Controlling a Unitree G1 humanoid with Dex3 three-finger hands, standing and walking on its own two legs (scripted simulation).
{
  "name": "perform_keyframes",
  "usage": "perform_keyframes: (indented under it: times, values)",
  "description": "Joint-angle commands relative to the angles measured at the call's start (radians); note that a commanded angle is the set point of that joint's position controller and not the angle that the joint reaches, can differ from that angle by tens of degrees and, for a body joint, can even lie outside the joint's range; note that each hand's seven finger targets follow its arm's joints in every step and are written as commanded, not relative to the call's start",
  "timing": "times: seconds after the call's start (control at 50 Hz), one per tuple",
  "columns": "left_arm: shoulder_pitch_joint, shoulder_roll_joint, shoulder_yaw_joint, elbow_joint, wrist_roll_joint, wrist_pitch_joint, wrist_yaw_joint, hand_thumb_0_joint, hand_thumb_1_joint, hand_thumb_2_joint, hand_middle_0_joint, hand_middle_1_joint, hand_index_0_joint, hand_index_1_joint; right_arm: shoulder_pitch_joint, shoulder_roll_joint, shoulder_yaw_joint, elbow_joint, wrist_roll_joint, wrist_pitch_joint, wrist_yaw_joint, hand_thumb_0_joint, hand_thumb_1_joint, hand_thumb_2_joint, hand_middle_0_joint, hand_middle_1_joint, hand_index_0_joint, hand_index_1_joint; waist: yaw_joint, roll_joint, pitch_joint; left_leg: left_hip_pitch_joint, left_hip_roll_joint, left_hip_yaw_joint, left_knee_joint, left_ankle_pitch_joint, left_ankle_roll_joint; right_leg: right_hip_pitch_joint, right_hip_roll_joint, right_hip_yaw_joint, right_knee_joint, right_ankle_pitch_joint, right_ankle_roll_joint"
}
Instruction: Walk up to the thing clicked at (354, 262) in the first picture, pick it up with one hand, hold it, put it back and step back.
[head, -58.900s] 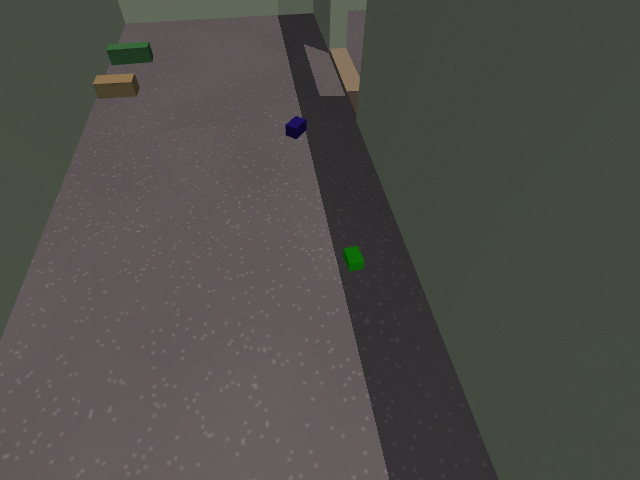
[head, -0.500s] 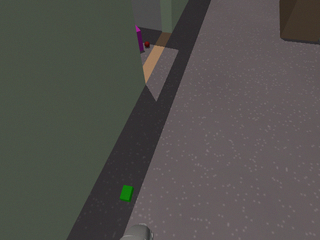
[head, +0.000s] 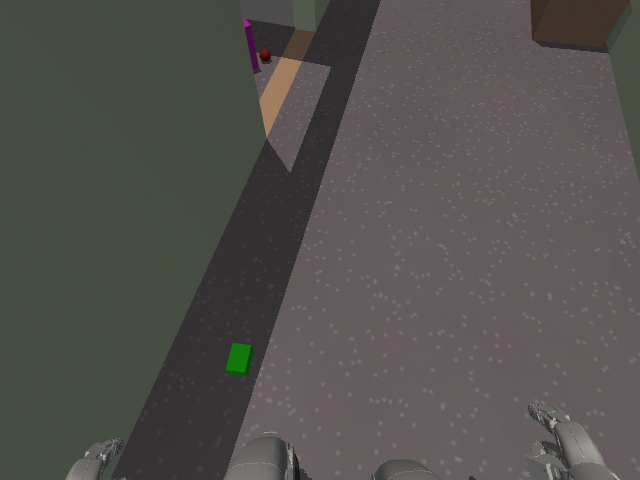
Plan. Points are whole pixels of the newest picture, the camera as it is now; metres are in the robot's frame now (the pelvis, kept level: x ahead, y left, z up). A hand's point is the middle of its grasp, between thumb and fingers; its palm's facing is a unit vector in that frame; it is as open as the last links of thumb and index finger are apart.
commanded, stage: walk up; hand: left
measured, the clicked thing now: (240, 359) +0.46 +0.27 -0.72
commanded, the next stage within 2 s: stand in 1.94 s
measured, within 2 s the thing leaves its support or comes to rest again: neither
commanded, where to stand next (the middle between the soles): +0.07 +0.02 m, yaw +1 degrees
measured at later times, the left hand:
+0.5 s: hand out of the picture +0.03 +0.28 -0.13, palm faces +0.04 -0.94 -0.33, open 7.4 cm
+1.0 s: hand out of the picture +0.06 +0.30 -0.12, palm faces +0.11 -0.89 -0.45, open 7.4 cm
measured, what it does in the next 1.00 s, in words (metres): steps on the spot: left foot, then right foot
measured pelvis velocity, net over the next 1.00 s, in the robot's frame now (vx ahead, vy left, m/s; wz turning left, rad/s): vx -0.04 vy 0.01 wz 0.10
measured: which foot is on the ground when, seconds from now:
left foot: down 0.00-0.00, up 0.02-0.28, down 0.30-0.66, up 0.68-0.98, down 1.00-1.00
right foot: down 0.00-0.32, up 0.34-0.62, down 0.64-1.00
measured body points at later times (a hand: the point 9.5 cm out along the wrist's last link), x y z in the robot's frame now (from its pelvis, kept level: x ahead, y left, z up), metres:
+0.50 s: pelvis -0.01 +0.01 +0.03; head -0.01 +0.03 +0.48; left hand +0.03 +0.33 -0.10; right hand +0.05 -0.31 -0.07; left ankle -0.04 +0.12 -0.71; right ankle +0.04 -0.13 -0.67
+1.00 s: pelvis -0.04 +0.01 +0.00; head -0.01 -0.01 +0.45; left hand +0.05 +0.34 -0.09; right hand +0.04 -0.30 -0.14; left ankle -0.06 +0.14 -0.72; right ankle +0.10 -0.12 -0.71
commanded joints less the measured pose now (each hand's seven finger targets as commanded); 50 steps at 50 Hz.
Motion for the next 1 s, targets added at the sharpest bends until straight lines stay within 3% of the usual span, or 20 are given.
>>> perform_keyframes:
  times: [0.0,0.02,0.08,0.14,0.2,0.26,0.28,0.3,0.32,0.34,0.4,0.56,0.62,0.66,0.68,0.7,0.76,0.9,0.94,0.98]
  values:
    - [0.027,0.379,0.084,-0.094,0.029,-0.032,0.005,0.0,0.9,0.9,-0.2,-0.3,-0.2,-0.3,0.0,-0.182,-0.051,-0.066,0.015,-0.004,-0.032,0.0,-0.9,-0.9,0.2,0.3,0.2,0.3,0.058,-0.296,-0.192,-0.056,-0.104,-0.138,0.309,-0.389,0.02,-0.079,-0.477,0.553,-0.344,0.471,-0.281]
    - [0.006,0.35,0.079,-0.104,0.025,-0.032,0.005,0.0,0.9,0.9,-0.2,-0.3,-0.2,-0.3,0.004,-0.21,-0.063,-0.044,0.009,-0.008,-0.033,0.0,-0.9,-0.9,0.2,0.3,0.2,0.3,0.044,-0.27,-0.135,0.015,-0.083,-0.171,0.379,-0.358,0.01,-0.182,-0.484,0.554,-0.346,0.518,-0.306]
    - [-0.013,0.217,0.054,-0.087,0.01,-0.041,0.006,0.0,0.9,0.9,-0.2,-0.3,-0.2,-0.3,0.079,-0.167,-0.045,0.014,0.029,-0.026,-0.017,0.0,-0.9,-0.9,0.2,0.3,0.2,0.3,-0.008,-0.162,-0.155,-0.051,-0.13,-0.169,0.308,-0.211,0.01,0.039,-0.242,0.182,-0.242,0.624,-0.151]
    - [0.077,0.232,0.058,-0.096,0.038,-0.051,-0.01,0.0,0.9,0.9,-0.2,-0.3,-0.2,-0.3,0.085,-0.176,-0.035,0.02,0.018,-0.053,-0.006,0.0,-0.9,-0.9,0.2,0.3,0.2,0.3,0.057,-0.247,-0.241,-0.035,-0.097,-0.063,0.082,-0.196,-0.025,0.195,-0.214,0.215,-0.309,0.217,-0.157]
    - [0.147,0.279,0.085,-0.101,0.035,-0.035,-0.034,0.0,0.9,0.9,-0.2,-0.3,-0.2,-0.3,0.076,-0.193,-0.044,0.013,0.0,-0.084,0.004,0.0,-0.9,-0.9,0.2,0.3,0.2,0.3,0.096,-0.288,-0.211,-0.037,-0.083,0.003,-0.088,-0.246,-0.014,0.233,-0.263,0.267,-0.32,0.019,-0.201]
    - [0.116,0.268,0.067,-0.118,0.018,-0.024,-0.055,0.0,0.9,0.9,-0.2,-0.3,-0.2,-0.3,0.188,-0.159,-0.055,0.049,-0.011,-0.117,0.003,0.0,-0.9,-0.9,0.2,0.3,0.2,0.3,0.003,-0.185,-0.191,0.272,-0.091,0.025,-0.443,-0.041,0.032,0.04,-0.228,0.178,-0.191,0.109,-0.14]
    - [0.107,0.21,0.048,-0.133,0.011,-0.025,-0.054,0.0,0.9,0.9,-0.2,-0.3,-0.2,-0.3,0.253,-0.187,-0.07,0.063,-0.021,-0.128,-0.003,0.0,-0.9,-0.9,0.2,0.3,0.2,0.3,-0.027,-0.074,-0.232,0.484,-0.004,-0.159,-0.47,-0.027,0.068,-0.136,-0.168,0.116,-0.019,0.116,-0.076]
    - [0.119,0.122,0.027,-0.149,-0.002,-0.032,-0.054,0.0,0.9,0.9,-0.2,-0.3,-0.2,-0.3,0.279,-0.27,-0.088,0.053,-0.04,-0.135,-0.007,0.0,-0.9,-0.9,0.2,0.3,0.2,0.3,-0.028,0.159,-0.239,0.628,0.221,-0.506,-0.5,-0.03,0.135,-0.41,-0.012,0.003,0.224,-0.095,-0.006]
    - [0.073,0.208,0.05,-0.135,0.009,-0.029,-0.038,0.0,0.9,0.9,-0.2,-0.3,-0.2,-0.3,0.278,-0.339,-0.097,0.036,-0.032,-0.132,-0.005,0.0,-0.9,-0.9,0.2,0.3,0.2,0.3,-0.05,0.054,-0.154,0.484,0.349,-0.638,-0.504,-0.172,0.247,-0.468,-0.048,0.062,0.272,-0.165,-0.009]
    - [0.041,0.265,0.061,-0.137,0.014,-0.035,-0.037,0.0,0.9,0.9,-0.2,-0.3,-0.2,-0.3,0.275,-0.338,-0.103,0.038,-0.012,-0.131,-0.003,0.0,-0.9,-0.9,0.2,0.3,0.2,0.3,-0.06,0.031,-0.078,0.352,0.388,-0.64,-0.535,-0.218,0.308,-0.412,-0.098,0.11,0.313,-0.139,-0.016]
    - [0.121,0.247,0.06,-0.104,0.002,-0.045,-0.053,0.0,0.9,0.9,-0.2,-0.3,-0.2,-0.3,0.211,-0.233,-0.063,0.006,-0.007,-0.144,-0.001,0.0,-0.9,-0.9,0.2,0.3,0.2,0.3,0.003,0.051,-0.036,0.363,0.196,-0.316,-0.493,0.037,0.206,-0.384,-0.103,0.121,0.248,-0.003,-0.015]
    - [0.176,0.21,0.042,-0.017,-0.029,-0.056,-0.001,0.0,0.9,0.9,-0.2,-0.3,-0.2,-0.3,0.135,-0.193,-0.051,-0.047,-0.009,-0.051,0.01,0.0,-0.9,-0.9,0.2,0.3,0.2,0.3,0.0,0.194,-0.116,0.164,0.067,-0.052,-0.253,0.57,0.155,-0.029,-0.052,-0.089,-0.046,0.211,0.027]
    - [0.24,0.264,0.058,0.02,-0.017,-0.063,0.027,0.0,0.9,0.9,-0.2,-0.3,-0.2,-0.3,0.098,-0.16,-0.048,-0.071,0.022,-0.009,0.014,0.0,-0.9,-0.9,0.2,0.3,0.2,0.3,0.054,0.004,-0.18,0.092,-0.009,-0.026,0.007,0.281,0.08,0.129,-0.062,-0.07,-0.235,0.457,0.02]
    - [0.223,0.356,0.078,-0.025,0.0,-0.074,0.03,0.0,0.9,0.9,-0.2,-0.3,-0.2,-0.3,0.234,-0.103,-0.03,-0.047,0.031,0.009,0.003,0.0,-0.9,-0.9,0.2,0.3,0.2,0.3,0.022,-0.251,-0.252,-0.016,-0.14,-0.113,0.335,-0.348,0.016,0.144,-0.453,0.436,-0.347,0.754,-0.119]
    - [0.149,0.384,0.08,-0.052,-0.001,-0.066,0.036,0.0,0.9,0.9,-0.2,-0.3,-0.2,-0.3,0.249,-0.176,-0.057,-0.032,0.022,0.031,-0.011,0.0,-0.9,-0.9,0.2,0.3,0.2,0.3,0.022,-0.243,-0.248,0.026,-0.104,-0.171,0.46,-0.4,0.017,0.023,-0.516,0.519,-0.358,0.588,-0.236]
    - [0.121,0.355,0.079,-0.061,0.002,-0.061,0.038,0.0,0.9,0.9,-0.2,-0.3,-0.2,-0.3,0.232,-0.209,-0.073,-0.019,0.017,0.04,-0.013,0.0,-0.9,-0.9,0.2,0.3,0.2,0.3,0.013,-0.198,-0.21,0.031,-0.085,-0.203,0.529,-0.365,0.014,-0.047,-0.474,0.489,-0.362,0.42,-0.242]
    - [0.036,0.298,0.077,-0.08,0.002,-0.049,0.036,0.0,0.9,0.9,-0.2,-0.3,-0.2,-0.3,0.275,-0.21,-0.083,0.015,0.021,0.037,0.0,0.0,-0.9,-0.9,0.2,0.3,0.2,0.3,-0.013,-0.199,-0.237,0.012,-0.101,-0.197,0.56,-0.214,-0.001,-0.08,-0.327,0.237,-0.361,0.092,-0.142]
    - [0.013,0.278,0.083,-0.099,0.04,-0.014,0.002,0.0,0.9,0.9,-0.2,-0.3,-0.2,-0.3,0.247,-0.197,-0.055,0.065,0.008,-0.015,0.012,0.0,-0.9,-0.9,0.2,0.3,0.2,0.3,0.049,-0.384,-0.26,0.067,-0.066,0.022,0.014,-0.3,-0.033,-0.021,-0.271,0.143,-0.317,-0.16,-0.158]
    - [0.011,0.288,0.08,-0.086,0.02,0.007,-0.007,0.0,0.9,0.9,-0.2,-0.3,-0.2,-0.3,0.293,-0.189,-0.057,0.107,-0.002,-0.025,0.009,0.0,-0.9,-0.9,0.2,0.3,0.2,0.3,0.022,-0.323,-0.231,0.194,-0.075,0.059,-0.168,-0.149,-0.005,-0.128,-0.276,0.146,-0.267,-0.139,-0.132]
    - [0.043,0.226,0.057,-0.076,0.005,0.018,-0.008,0.0,0.9,0.9,-0.2,-0.3,-0.2,-0.3,0.277,-0.217,-0.068,0.122,-0.027,-0.034,0.007,0.0,-0.9,-0.9,0.2,0.3,0.2,0.3,0.019,-0.107,-0.149,0.239,-0.019,-0.12,-0.297,-0.2,0.036,-0.324,-0.203,0.105,-0.077,-0.203,-0.059]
